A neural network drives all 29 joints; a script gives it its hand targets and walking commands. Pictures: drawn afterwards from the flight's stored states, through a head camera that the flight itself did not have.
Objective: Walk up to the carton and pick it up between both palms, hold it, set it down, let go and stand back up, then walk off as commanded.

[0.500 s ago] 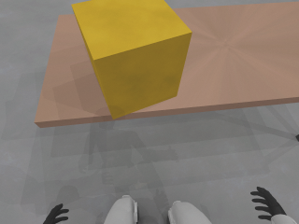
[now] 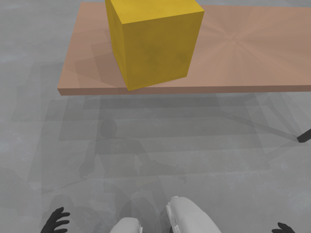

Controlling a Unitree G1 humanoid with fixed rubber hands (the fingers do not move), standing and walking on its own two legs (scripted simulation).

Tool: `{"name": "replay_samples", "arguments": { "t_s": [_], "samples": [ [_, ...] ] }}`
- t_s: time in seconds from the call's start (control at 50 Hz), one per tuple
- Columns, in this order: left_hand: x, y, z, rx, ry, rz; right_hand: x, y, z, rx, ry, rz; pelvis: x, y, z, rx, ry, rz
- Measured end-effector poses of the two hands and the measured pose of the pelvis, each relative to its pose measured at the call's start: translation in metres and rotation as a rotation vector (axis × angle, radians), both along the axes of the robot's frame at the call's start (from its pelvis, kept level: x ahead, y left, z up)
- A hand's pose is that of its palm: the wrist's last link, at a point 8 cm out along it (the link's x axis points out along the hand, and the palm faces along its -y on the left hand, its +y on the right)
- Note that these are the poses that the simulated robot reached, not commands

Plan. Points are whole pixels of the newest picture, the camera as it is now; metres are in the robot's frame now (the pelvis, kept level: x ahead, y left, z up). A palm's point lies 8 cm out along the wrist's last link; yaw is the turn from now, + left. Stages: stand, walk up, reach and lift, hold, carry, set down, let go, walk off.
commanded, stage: walk off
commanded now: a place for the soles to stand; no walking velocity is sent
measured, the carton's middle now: (149, 35) +0.72 +0.02 +0.04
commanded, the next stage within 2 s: none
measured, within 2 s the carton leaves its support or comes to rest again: neither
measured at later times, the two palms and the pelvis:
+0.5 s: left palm out of the picture -0.02 +0.26 -0.10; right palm out of the picture -0.07 -0.36 -0.11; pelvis -0.14 -0.05 -0.01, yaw -2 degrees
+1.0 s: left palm out of the picture -0.16 +0.27 -0.12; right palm out of the picture -0.17 -0.36 -0.09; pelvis -0.27 -0.03 -0.01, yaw -1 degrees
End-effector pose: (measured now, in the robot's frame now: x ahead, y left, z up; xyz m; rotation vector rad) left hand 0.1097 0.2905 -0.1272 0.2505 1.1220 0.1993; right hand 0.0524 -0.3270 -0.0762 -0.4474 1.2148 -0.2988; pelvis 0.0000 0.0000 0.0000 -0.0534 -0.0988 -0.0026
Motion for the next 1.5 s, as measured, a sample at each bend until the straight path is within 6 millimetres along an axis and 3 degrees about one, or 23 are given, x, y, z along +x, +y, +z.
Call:
{"name": "replay_samples", "arguments": {
  "t_s": [0.14,0.28,0.36,0.48,0.64,0.7,0.78,0.88,1.04,1.14,1.26,1.34,1.4,1.5],
  "samples": [
    [-0.035,-0.01,-0.003,0.009,0.043,-0.025,-0.004,-0.01,0.007,-0.013,-0.093,0.028,-0.037,-0.011,0.0,0.0,0.078,-0.038],
    [-0.077,-0.028,0.005,0.076,0.037,-0.036,-0.035,-0.03,-0.022,0.051,-0.123,0.035,-0.08,-0.039,-0.011,0.038,0.086,-0.057],
    [-0.103,-0.033,0.02,0.109,0.036,-0.05,-0.057,-0.033,-0.031,0.088,-0.126,0.035,-0.104,-0.046,-0.007,0.053,0.05,-0.049],
    [-0.129,-0.03,0.027,0.125,0.002,-0.036,-0.108,-0.037,-0.036,0.1,-0.08,0.039,-0.135,-0.046,-0.008,0.06,0.016,-0.031],
    [-0.175,-0.019,0.0,0.062,-0.007,-0.031,-0.19,-0.029,-0.028,0.043,0.008,0.009,-0.183,-0.026,-0.016,0.051,-0.002,0.001],
    [-0.192,-0.016,0.0,0.036,0.0,-0.025,-0.216,-0.023,-0.015,0.029,0.033,-0.006,-0.199,-0.021,-0.008,0.024,-0.017,0.009],
    [-0.212,-0.015,0.0,0.013,0.005,-0.013,-0.222,-0.023,0.001,-0.004,0.017,0.004,-0.216,-0.019,-0.001,-0.001,0.001,0.004],
    [-0.234,-0.017,0.0,0.011,0.019,-0.017,-0.217,-0.024,0.007,-0.012,-0.046,0.028,-0.239,-0.022,0.001,-0.007,0.068,-0.013],
    [-0.284,-0.023,0.011,0.072,0.017,-0.017,-0.229,-0.028,-0.018,0.056,-0.099,0.064,-0.283,-0.036,-0.006,0.029,0.066,-0.022],
    [-0.312,-0.015,0.02,0.098,0.014,-0.009,-0.254,-0.023,-0.024,0.077,-0.093,0.076,-0.307,-0.032,-0.005,0.042,0.038,-0.005],
    [-0.337,-0.002,0.01,0.075,-0.002,-0.012,-0.304,-0.011,-0.025,0.059,-0.031,0.059,-0.331,-0.015,-0.009,0.03,0.013,0.019],
    [-0.347,0.004,0.01,0.047,-0.01,-0.008,-0.335,-0.002,-0.012,0.045,0.008,0.032,-0.343,-0.007,-0.001,0.004,0.003,0.035],
    [-0.357,0.005,0.008,0.027,0.0,0.003,-0.34,-0.004,0.002,0.019,-0.004,0.032,-0.347,-0.007,0.004,-0.007,0.017,0.031],
    [-0.368,-0.001,0.002,0.007,0.027,0.005,-0.331,-0.009,0.014,-0.004,-0.047,0.04,-0.346,-0.01,0.006,-0.011,0.075,0.012]
  ]
}}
